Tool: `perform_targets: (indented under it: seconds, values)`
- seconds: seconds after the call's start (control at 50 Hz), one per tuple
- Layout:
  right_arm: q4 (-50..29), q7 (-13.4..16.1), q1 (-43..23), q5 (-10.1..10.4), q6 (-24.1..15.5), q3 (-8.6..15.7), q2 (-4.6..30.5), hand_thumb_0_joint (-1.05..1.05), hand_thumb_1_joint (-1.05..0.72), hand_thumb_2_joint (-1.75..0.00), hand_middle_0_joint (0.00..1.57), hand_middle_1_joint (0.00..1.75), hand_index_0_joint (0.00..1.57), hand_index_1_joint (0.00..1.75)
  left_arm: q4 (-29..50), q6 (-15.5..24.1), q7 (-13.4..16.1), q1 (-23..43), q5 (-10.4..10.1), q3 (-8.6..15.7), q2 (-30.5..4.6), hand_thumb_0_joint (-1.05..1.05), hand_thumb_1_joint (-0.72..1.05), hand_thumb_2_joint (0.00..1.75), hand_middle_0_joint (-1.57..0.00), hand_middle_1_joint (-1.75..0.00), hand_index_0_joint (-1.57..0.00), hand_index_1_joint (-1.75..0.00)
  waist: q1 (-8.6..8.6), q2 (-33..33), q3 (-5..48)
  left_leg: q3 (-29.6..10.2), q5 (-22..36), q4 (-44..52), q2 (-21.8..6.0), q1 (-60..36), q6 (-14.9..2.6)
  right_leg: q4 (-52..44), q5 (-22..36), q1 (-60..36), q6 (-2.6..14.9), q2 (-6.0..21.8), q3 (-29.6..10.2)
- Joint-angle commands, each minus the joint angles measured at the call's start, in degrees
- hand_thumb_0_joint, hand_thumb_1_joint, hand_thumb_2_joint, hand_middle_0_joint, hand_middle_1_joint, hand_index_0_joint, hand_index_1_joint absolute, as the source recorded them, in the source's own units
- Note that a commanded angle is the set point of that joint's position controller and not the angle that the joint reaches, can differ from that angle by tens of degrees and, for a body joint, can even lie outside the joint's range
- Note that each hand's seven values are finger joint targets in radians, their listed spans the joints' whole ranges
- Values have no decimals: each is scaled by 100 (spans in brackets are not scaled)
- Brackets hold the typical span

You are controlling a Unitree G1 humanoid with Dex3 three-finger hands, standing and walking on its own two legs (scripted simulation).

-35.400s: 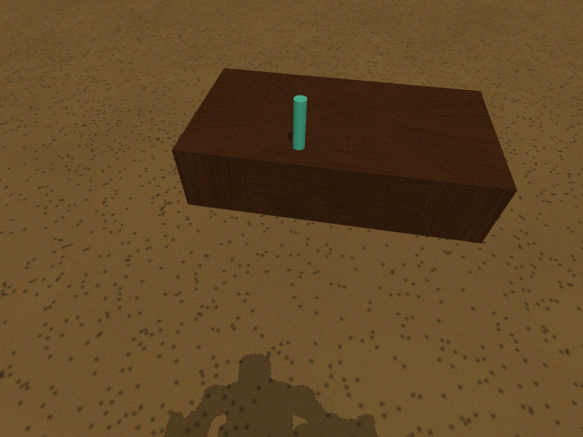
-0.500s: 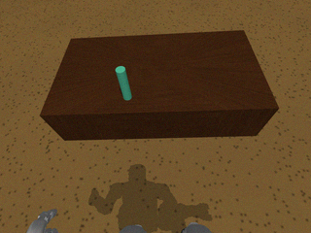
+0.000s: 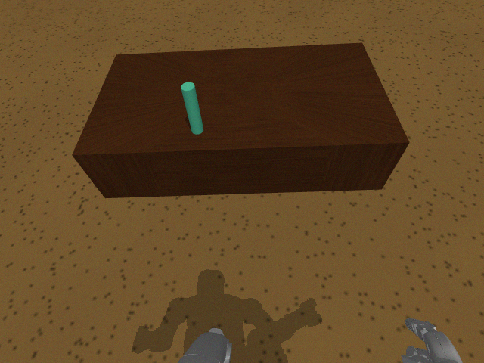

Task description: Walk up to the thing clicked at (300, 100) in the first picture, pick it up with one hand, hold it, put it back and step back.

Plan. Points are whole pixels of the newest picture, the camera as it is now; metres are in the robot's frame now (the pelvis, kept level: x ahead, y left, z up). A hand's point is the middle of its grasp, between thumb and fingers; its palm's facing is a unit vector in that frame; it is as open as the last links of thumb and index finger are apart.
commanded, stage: step back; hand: left
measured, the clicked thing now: (193, 109) +1.03 +0.28 -0.31
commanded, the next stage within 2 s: stand in 1.12 s
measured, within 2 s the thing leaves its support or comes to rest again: neither
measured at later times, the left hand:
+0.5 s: hand out of the picture -0.04 +0.29 -0.14, palm faces +0.10 -0.92 -0.38, open 7.4 cm
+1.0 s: hand out of the picture +0.04 +0.30 -0.14, palm faces +0.08 -0.92 -0.38, open 7.4 cm
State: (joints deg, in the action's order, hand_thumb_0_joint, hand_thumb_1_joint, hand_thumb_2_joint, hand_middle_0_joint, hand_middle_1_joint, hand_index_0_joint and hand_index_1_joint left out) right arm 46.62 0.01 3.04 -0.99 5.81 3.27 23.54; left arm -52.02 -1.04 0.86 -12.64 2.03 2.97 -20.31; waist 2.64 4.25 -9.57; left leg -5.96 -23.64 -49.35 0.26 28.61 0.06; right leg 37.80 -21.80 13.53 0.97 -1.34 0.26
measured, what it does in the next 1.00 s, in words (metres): steps on the spot: left foot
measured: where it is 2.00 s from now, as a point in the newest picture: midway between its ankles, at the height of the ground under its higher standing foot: outside the picture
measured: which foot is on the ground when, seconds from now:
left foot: up 0.00-0.24, down 0.26-1.00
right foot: down 0.00-1.00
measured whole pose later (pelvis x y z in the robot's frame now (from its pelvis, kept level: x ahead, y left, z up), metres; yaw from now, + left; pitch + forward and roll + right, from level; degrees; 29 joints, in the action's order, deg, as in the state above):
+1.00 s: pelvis -0.02 +0.03 +0.01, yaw +4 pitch -2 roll +0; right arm 59.0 -0.4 6.7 -1.2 -0.3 1.7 19.0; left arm -59.2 2.0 0.2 -8.1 0.6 2.2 -21.9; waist 1.0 0.2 -3.5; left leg 0.9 -19.5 -33.0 -1.0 11.9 0.2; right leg 32.4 -18.8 12.0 -0.8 1.3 0.4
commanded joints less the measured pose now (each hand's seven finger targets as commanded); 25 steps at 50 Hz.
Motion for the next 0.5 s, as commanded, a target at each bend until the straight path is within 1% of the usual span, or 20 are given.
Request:
perform_targets:
  seconds: [0.0, 0.02, 0.04, 0.1, 0.14, 0.16, 0.18, 0.22, 0.24, 0.26, 0.28, 0.3, 0.32, 0.34, 0.36, 0.38, 0.42, 0.44, 0.46, 0.48]
  values:
    - [-254, 33, 275, 54, -93, 364, 1175, 0, -90, -90, 20, 30, 20, 30, 747, 215, 233, 927, 29, 480, -1858, 0, 90, 90, -20, -30, -20, -30, -430, -776, 502, -913, -397, -2340, 492, -240, 37, -1653, 1736, 1102, 1232, 1952, -1724]
    - [-120, 29, 539, 75, -137, 322, 1038, 0, -90, -90, 20, 30, 20, 30, 702, 212, 229, 990, 19, 459, -1632, 0, 90, 90, -20, -30, -20, -30, -534, -758, 686, -617, -258, -2342, 630, -151, 77, -1311, 2226, 720, 1023, 1550, -1011]
    - [-103, 44, 578, 53, -197, 287, 921, 0, -90, -90, 20, 30, 20, 30, 637, 226, 211, 699, 24, 467, -1531, 0, 90, 90, -20, -30, -20, -30, -392, -902, 863, -441, -124, -2186, 642, -84, 132, -1183, 2055, 380, 854, 1266, -793]
    - [-191, 45, 250, -1, -330, 223, 918, 0, -90, -90, 20, 30, 20, 30, 516, 256, 166, -97, 109, 503, -1559, 0, 90, 90, -20, -30, -20, -30, 180, -1263, 1104, -31, -300, -744, 339, 463, 222, -1120, 989, -1079, 831, 1237, -1028]
    - [-178, 23, 178, -46, -423, 207, 847, 0, -90, -90, 20, 30, 20, 30, 491, 231, 137, -81, 128, 578, -1640, 0, 90, 90, -20, -30, -20, -30, 264, -1663, 1159, 164, -747, 434, 30, 219, 221, -1225, 100, -1340, 972, 1466, -1249]
    - [-134, 3, 226, -72, -471, 220, 829, 0, -90, -90, 20, 30, 20, 30, 500, 208, 108, -47, 113, 588, -1721, 0, 90, 90, -20, -30, -20, -30, 242, -1877, 1173, 328, -851, 1093, -70, -121, 160, -1237, -153, -1197, 1017, 1582, -1297]
    - [1, -3, 446, -89, -512, 241, 855, 0, -90, -90, 20, 30, 20, 30, 534, 177, 76, 119, 78, 585, -1765, 0, 90, 90, -20, -30, -20, -30, 124, -1953, 1152, 397, -796, 1714, -114, -719, 100, -1152, -110, -766, 960, 1614, -1267]
    - [399, 4, 910, -117, -587, 317, 811, 0, -90, -90, 20, 30, 20, 30, 494, 93, 16, 152, 28, 446, -1622, 0, 90, 90, -20, -30, -20, -30, -95, -1500, 1066, 737, 391, 3008, 258, -2084, -12, -606, -128, 180, 617, 1228, -797]
    - [487, 26, 1092, -197, -618, 414, 1031, 0, -90, -90, 20, 30, 20, 30, 524, 72, 17, -39, 29, 344, -1277, 0, 90, 90, -20, -30, -20, -30, -136, -748, 1150, -59, 206, 2874, -89, -2865, -151, 161, -199, 1118, 423, 1074, -638]
    - [453, 49, 1088, -253, -655, 446, 1360, 0, -90, -90, 20, 30, 20, 30, 547, 74, -13, -93, -59, 244, -871, 0, 90, 90, -20, -30, -20, -30, -156, 573, 1074, -2007, -1008, 3441, -1293, -2899, -582, 1202, -916, 2104, 102, 410, -84]
    - [342, 33, 790, -177, -667, 436, 1867, 0, -90, -90, 20, 30, 20, 30, 501, 92, 28, 567, -64, 376, -1359, 0, 90, 90, -20, -30, -20, -30, -427, 553, 604, -2982, -2616, 3824, -2027, -1154, -1299, 1401, -1290, 1733, -38, 358, -303]
    - [309, 15, 339, -111, -675, 435, 1821, 0, -90, -90, 20, 30, 20, 30, 447, 124, -11, 786, -43, 447, -1653, 0, 90, 90, -20, -30, -20, -30, -316, 457, 116, -2799, -3001, 4052, -2113, -57, -1401, 1657, -1192, 1066, 10, 484, -410]
    - [258, 2, 33, -149, -686, 349, 1550, 0, -90, -90, 20, 30, 20, 30, 344, 143, -75, 583, -95, 449, -1620, 0, 90, 90, -20, -30, -20, -30, -119, 346, -29, -2025, -2452, 3798, -1800, 79, -1271, 1557, -925, 711, 7, 520, -408]
    - [258, -1, -50, -197, -717, 262, 1273, 0, -90, -90, 20, 30, 20, 30, 265, 168, -130, 318, -134, 397, -1424, 0, 90, 90, -20, -30, -20, -30, -19, 450, 31, -1231, -1663, 3526, -1272, -478, -996, 1017, -571, 892, 16, 499, -363]
    - [258, -1, 1, -170, -734, 226, 1128, 0, -90, -90, 20, 30, 20, 30, 162, 208, -155, 161, -130, 379, -1367, 0, 90, 90, -20, -30, -20, -30, -29, 595, 109, -923, -1230, 3421, -1090, -663, -843, 706, -189, 770, 17, 405, -102]
    - [306, -19, 97, -164, -750, 250, 1126, 0, -90, -90, 20, 30, 20, 30, 89, 233, -176, 84, -125, 377, -1312, 0, 90, 90, -20, -30, -20, -30, -75, 641, 152, -798, -1043, 3320, -988, -712, -788, 304, -47, 558, -1, 342, 32]
    - [400, -51, 208, -155, -679, 272, 1139, 0, -90, -90, 20, 30, 20, 30, -58, 287, -158, 69, -97, 401, -1183, 0, 90, 90, -20, -30, -20, -30, -90, 571, 417, -524, -999, 2912, -850, -624, -647, -823, 173, -301, -23, 110, 242]
    - [399, -53, 229, -113, -626, 241, 1052, 0, -90, -90, 20, 30, 20, 30, -117, 319, -110, -118, -70, 395, -1162, 0, 90, 90, -20, -30, -20, -30, 19, 499, 614, -330, -855, 2467, -777, -635, -553, -1298, 265, -728, 45, 42, 219]
    - [381, -33, 332, -76, -594, 184, 821, 0, -90, -90, 20, 30, 20, 30, -209, 357, -63, -267, -22, 408, -1274, 0, 90, 90, -20, -30, -20, -30, 43, 74, 732, -133, -846, 1870, -579, -361, -400, -1437, 276, -1102, 88, 207, -305]
    - [281, -16, 395, -37, -592, 105, 566, 0, -90, -90, 20, 30, 20, 30, -204, 427, -11, -416, 69, 487, -1583, 0, 90, 90, -20, -30, -20, -30, 69, -782, 767, 200, -600, 744, -174, 219, -197, -2046, -301, -1397, 326, 1040, -1711]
